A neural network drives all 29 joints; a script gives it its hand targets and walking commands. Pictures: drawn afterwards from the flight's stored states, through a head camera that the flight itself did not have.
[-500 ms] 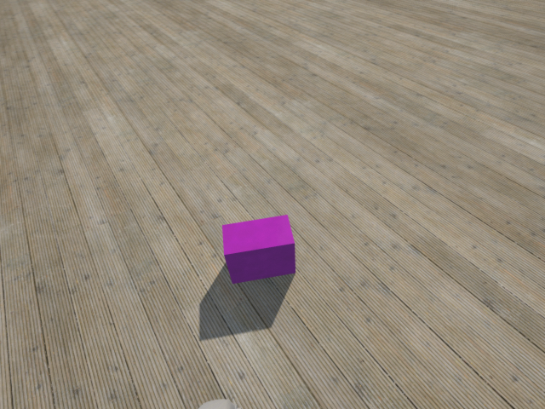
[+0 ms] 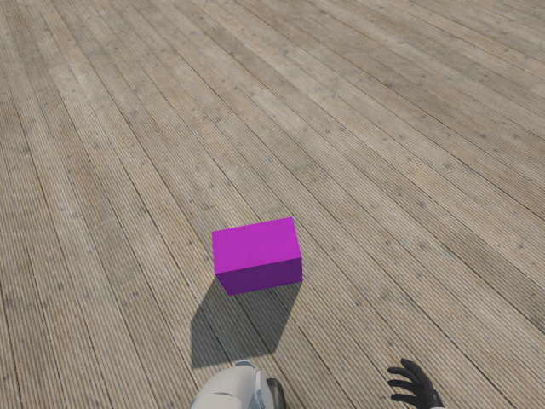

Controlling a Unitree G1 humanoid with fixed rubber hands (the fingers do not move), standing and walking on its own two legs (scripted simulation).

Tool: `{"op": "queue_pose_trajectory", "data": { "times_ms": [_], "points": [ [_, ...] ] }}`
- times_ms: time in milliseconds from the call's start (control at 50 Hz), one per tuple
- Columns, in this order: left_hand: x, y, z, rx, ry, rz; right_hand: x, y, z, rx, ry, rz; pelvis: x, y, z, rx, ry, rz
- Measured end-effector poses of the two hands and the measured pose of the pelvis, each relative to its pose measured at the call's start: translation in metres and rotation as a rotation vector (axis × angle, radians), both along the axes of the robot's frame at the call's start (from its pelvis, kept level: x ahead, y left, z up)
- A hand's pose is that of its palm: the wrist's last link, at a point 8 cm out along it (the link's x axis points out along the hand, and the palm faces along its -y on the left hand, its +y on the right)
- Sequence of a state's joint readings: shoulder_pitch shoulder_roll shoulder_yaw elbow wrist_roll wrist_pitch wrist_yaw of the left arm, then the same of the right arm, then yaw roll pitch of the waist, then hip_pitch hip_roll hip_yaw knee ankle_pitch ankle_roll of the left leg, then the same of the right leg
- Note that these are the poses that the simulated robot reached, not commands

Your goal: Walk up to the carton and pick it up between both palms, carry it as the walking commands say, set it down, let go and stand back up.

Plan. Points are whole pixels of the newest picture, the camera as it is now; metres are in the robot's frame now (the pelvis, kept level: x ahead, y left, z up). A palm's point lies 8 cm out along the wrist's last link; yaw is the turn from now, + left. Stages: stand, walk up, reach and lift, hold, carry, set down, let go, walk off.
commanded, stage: walk up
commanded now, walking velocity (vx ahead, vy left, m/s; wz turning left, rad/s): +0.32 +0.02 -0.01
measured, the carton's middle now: (259, 257) +0.59 +0.14 -0.61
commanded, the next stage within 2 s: none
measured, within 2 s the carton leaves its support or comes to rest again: neither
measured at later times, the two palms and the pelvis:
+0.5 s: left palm (139, 355) +0.20 +0.25 -0.08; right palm (452, 310) +0.27 -0.25 -0.09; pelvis +0.18 +0.00 +0.05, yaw +3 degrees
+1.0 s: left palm (129, 279) +0.32 +0.30 -0.08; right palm (384, 292) +0.30 -0.15 -0.08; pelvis +0.26 +0.08 +0.06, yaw +1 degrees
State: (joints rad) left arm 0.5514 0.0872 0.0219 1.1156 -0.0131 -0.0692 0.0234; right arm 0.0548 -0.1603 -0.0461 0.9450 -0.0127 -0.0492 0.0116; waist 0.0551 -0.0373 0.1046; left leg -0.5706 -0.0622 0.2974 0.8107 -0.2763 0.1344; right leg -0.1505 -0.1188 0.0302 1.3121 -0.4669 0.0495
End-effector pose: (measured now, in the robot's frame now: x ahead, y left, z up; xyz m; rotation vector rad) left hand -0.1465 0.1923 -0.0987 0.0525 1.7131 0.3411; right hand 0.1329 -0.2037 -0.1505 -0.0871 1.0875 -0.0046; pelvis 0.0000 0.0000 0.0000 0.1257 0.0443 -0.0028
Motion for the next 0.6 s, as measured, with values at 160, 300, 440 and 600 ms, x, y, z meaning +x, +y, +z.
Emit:
{"op": "queue_pose_trajectory", "data": {
  "times_ms": [160, 300, 440, 600],
  "points": [
    [0.301, 0.046, 0.005, 0.105, -0.478, -0.378, -0.073, -0.049, 0.007, -0.109, 0.293, -0.174, 0.056, -0.009, 0.018, -0.008, -0.025, -0.027],
    [0.41, 0.014, 0.017, 0.07, -0.686, -0.409, -0.053, -0.065, 0.021, -0.118, 0.386, -0.16, 0.114, -0.027, 0.022, -0.065, -0.04, 0.02],
    [0.372, 0.025, 0.013, 0.03, -0.532, -0.248, 0.073, -0.063, 0.052, -0.156, 0.216, -0.08, 0.165, -0.012, 0.041, -0.092, -0.021, 0.052],
    [0.29, 0.1, 0.002, 0.026, -0.212, -0.121, 0.226, 0.004, 0.077, -0.173, -0.048, 0.034, 0.209, 0.04, 0.039, -0.119, -0.012, 0.04]
  ]
}}
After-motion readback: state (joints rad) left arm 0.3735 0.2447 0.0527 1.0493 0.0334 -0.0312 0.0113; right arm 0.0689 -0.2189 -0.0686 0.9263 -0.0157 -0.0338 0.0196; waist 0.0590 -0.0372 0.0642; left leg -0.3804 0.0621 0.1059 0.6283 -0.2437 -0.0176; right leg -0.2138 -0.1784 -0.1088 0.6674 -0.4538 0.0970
